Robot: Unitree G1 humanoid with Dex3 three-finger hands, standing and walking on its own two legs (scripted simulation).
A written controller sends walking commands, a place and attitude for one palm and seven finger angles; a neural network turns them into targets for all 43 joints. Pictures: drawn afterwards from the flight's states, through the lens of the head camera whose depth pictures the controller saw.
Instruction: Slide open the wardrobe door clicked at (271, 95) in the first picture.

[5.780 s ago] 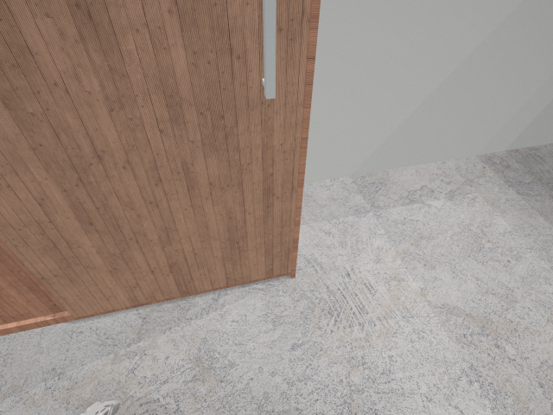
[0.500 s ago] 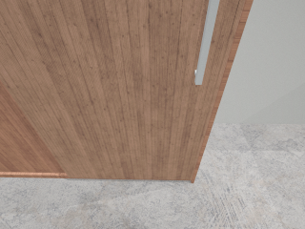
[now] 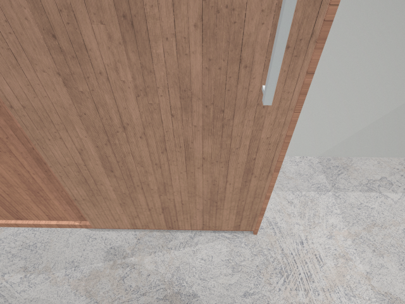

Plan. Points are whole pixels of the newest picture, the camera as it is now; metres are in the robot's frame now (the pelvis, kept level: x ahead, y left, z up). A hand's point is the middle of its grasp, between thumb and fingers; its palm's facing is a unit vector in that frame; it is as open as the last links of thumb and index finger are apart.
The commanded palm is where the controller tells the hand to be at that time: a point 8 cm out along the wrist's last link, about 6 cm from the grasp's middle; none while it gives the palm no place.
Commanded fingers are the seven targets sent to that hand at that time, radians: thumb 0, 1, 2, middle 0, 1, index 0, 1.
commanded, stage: look again from close up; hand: right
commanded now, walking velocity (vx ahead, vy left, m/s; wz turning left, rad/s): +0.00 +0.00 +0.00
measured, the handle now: (276, 44) +0.59 -0.13 +0.25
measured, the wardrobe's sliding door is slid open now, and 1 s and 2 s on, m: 0.00 0.00 0.00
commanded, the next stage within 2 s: shuffle to correct the standing spot in 1.42 s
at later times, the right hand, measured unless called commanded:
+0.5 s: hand out of the picture -0.01 -0.14 -0.18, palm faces +0.05 +0.99 -0.16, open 7.4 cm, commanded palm none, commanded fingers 0.00 -0.90 -0.90 0.20 0.30 0.20 0.30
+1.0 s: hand out of the picture -0.01 -0.14 -0.18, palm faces +0.06 +0.99 -0.16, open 7.4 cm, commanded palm none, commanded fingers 0.00 -0.90 -0.90 0.20 0.30 0.20 0.30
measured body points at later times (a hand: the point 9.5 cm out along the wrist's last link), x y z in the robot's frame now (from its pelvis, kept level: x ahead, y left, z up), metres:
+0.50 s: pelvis +0.00 +0.02 +0.00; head +0.00 +0.01 +0.45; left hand -0.01 +0.23 -0.16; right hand -0.01 -0.19 -0.17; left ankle +0.03 +0.12 -0.74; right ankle +0.04 -0.09 -0.74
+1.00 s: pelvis +0.01 +0.01 +0.00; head +0.02 +0.01 +0.45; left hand +0.00 +0.23 -0.16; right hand -0.01 -0.19 -0.16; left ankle +0.03 +0.12 -0.74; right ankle +0.04 -0.09 -0.74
